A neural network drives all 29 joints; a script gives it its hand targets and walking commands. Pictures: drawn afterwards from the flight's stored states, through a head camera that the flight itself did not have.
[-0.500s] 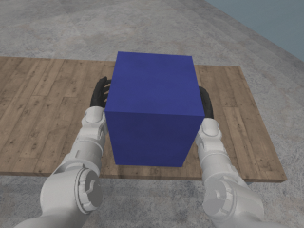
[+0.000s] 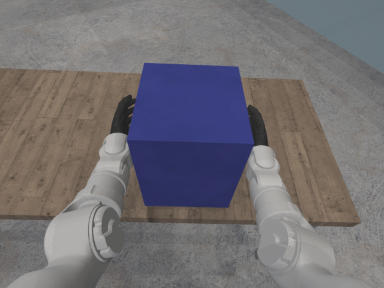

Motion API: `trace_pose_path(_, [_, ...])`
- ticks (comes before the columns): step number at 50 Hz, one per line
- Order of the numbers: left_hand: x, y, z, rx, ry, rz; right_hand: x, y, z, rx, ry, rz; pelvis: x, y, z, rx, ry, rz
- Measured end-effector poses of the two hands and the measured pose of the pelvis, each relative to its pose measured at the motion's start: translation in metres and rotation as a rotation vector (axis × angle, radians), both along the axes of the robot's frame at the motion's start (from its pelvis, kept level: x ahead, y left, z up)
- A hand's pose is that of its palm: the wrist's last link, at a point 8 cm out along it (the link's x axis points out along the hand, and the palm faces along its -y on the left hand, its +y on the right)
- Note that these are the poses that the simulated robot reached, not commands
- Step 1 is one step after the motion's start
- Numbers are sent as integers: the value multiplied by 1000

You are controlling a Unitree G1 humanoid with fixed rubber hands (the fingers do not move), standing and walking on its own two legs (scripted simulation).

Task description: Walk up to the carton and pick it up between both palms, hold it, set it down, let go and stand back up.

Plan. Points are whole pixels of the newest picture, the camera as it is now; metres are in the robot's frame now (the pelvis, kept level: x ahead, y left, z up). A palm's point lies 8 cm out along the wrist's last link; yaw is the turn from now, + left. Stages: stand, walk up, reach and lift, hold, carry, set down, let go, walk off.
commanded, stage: set down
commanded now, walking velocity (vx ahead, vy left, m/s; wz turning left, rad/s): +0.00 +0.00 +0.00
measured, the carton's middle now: (188, 140) +0.44 +0.02 +0.04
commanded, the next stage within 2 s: none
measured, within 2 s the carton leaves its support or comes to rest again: neither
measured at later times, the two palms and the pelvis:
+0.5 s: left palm (121, 124) +0.45 +0.16 +0.07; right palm (259, 136) +0.43 -0.14 +0.06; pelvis -0.01 +0.00 -0.01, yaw -2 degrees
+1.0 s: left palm (110, 108) +0.44 +0.17 +0.13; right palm (281, 115) +0.43 -0.16 +0.13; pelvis -0.03 +0.00 -0.01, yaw +0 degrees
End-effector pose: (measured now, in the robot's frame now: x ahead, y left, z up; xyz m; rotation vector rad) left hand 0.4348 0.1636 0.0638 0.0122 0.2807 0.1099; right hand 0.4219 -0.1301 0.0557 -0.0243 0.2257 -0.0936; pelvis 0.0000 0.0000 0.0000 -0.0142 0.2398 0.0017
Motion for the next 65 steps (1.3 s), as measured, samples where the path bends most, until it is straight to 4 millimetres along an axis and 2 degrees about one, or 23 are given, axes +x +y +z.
trace_pose_path(18, [9, -1, 4, 26, 8, -16, 7, -4, 3, -7, 31, 28, -7, 2, -4, -3, 47, -29])
trace_pose_path(26, [12, 0, 14, 43, -4, -14, 12, -5, 7, 11, 42, 34, -12, 5, -6, -5, 79, -34])
trace_pose_path(33, [19, 1, 41, 35, -24, 2, 20, -10, 29, 19, 19, 24, -16, 6, -8, -9, 86, -35])
trace_pose_path(40, [20, 14, 76, 28, -27, 33, 24, -34, 64, 2, 26, -13, -22, 4, -9, -16, 68, -32])
trace_pose_path(43, [18, 14, 80, 18, -34, 23, 21, -40, 74, -6, 39, -22, -24, 1, -10, -16, 58, -23])
trace_pose_path(47, [12, 12, 80, 4, -51, 4, 16, -38, 82, -15, 29, -4, -26, -2, -9, -12, 48, -15])
trace_pose_path(50, [6, 9, 67, 6, -21, -18, 11, -30, 75, -13, 63, 7, -29, -5, -8, -7, 28, 0])
trace_pose_path(54, [1, -1, 52, -12, -16, -36, 5, -5, 60, 1, 75, 43, -33, -7, -6, 2, 4, 14])
trace_pose_path(61, [-7, 0, 42, 2, -96, -24, -7, -2, 44, -12, -47, -12, -27, -5, -1, 12, -19, 5])
trace_pose_path(63, [-15, 0, 35, 25, -106, -14, -14, -4, 33, -11, -54, 20, -22, -3, 0, 9, -22, -2])
trace_pose_path(65, [-24, 2, 22, 47, -76, -11, -24, -9, 13, -11, -20, 33, -18, -1, -1, 3, -30, -8])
